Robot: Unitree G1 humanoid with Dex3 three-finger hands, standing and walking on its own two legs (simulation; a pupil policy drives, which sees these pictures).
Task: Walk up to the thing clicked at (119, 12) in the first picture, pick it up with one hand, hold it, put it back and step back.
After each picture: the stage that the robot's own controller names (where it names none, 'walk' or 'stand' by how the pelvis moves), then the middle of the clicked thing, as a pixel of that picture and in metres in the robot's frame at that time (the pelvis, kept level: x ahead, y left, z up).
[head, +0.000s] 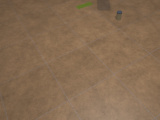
stand; (119, 15) +1.88 -0.39 -0.72
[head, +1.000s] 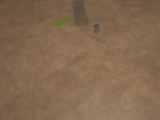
walk; (96, 28) +1.75 +0.04 -0.69
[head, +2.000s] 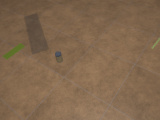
walk; (59, 57) +1.10 +0.41 -0.71
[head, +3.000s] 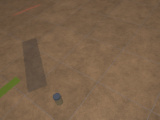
walk; (58, 99) +0.67 +0.38 -0.72
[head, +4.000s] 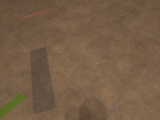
walk; out of the picture +0.42 +0.25 -0.72
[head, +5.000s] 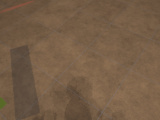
stand; out of the picture +0.31 +0.29 -0.71
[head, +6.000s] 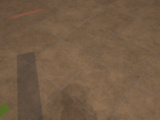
stand; out of the picture +0.29 +0.24 -0.72
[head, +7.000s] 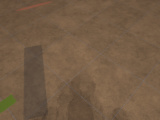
stand; out of the picture +0.30 +0.23 -0.72
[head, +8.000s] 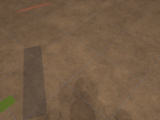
stand; out of the picture +0.31 +0.25 -0.72
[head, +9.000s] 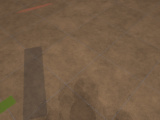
stand; out of the picture +0.31 +0.25 -0.72
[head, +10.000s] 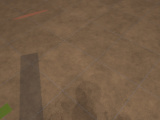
stand; out of the picture +0.29 +0.27 -0.73
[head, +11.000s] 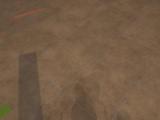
stand; out of the picture +0.27 +0.28 -0.73
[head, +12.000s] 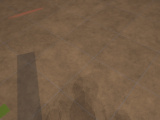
go down; out of the picture +0.27 +0.28 -0.73
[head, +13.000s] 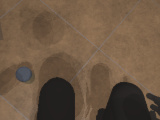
go down; (26, 75) +0.34 +0.29 -0.35
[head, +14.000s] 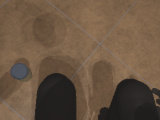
go down; (22, 73) +0.33 +0.30 -0.30
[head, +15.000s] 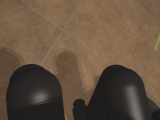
close in; out of the picture +0.32 +0.33 -0.22
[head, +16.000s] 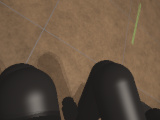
close; out of the picture +0.33 +0.32 -0.20
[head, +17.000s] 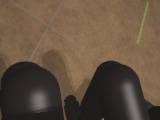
lift; out of the picture +0.30 +0.33 -0.21
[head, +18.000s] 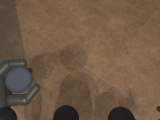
lift; (25, 85) +0.31 +0.22 +0.00
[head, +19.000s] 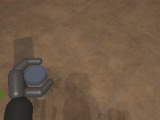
hold; (38, 83) +0.33 +0.19 +0.03
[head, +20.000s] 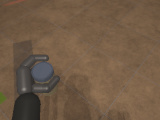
hold; (45, 79) +0.34 +0.17 +0.03
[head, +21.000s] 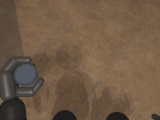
crouch; (30, 80) +0.34 +0.22 -0.04
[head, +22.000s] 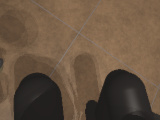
lower; out of the picture +0.37 +0.31 -0.15
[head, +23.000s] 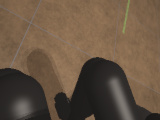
lower; out of the picture +0.36 +0.33 -0.22
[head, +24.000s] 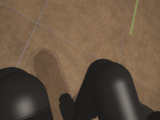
lower; out of the picture +0.35 +0.34 -0.21
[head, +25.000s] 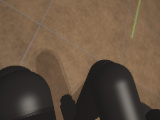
lower; out of the picture +0.34 +0.34 -0.21
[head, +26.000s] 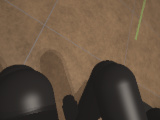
lower; out of the picture +0.32 +0.34 -0.21
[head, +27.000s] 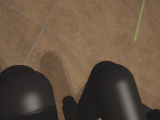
open; out of the picture +0.32 +0.31 -0.21
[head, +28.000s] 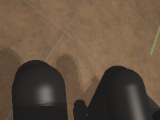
stand; out of the picture +0.32 +0.29 -0.22
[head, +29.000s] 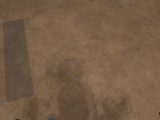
stand; out of the picture +0.30 +0.22 -0.60
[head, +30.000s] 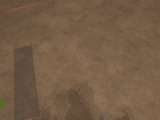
stand; out of the picture +0.30 +0.23 -0.66
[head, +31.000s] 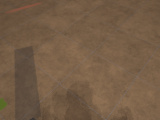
stand; out of the picture +0.29 +0.22 -0.67
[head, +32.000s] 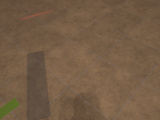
stand; out of the picture +0.33 +0.21 -0.72
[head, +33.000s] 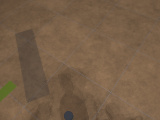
walk; (69, 117) +0.37 +0.18 -0.70
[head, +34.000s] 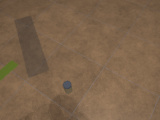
walk; (67, 87) +0.61 +0.19 -0.70
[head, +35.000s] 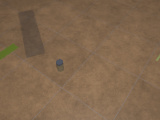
stand; (60, 65) +0.91 +0.29 -0.70
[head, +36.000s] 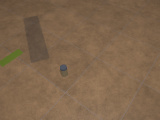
stand; (63, 70) +0.91 +0.26 -0.72
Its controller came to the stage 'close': yes
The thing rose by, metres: 0.73
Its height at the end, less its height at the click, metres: +0.00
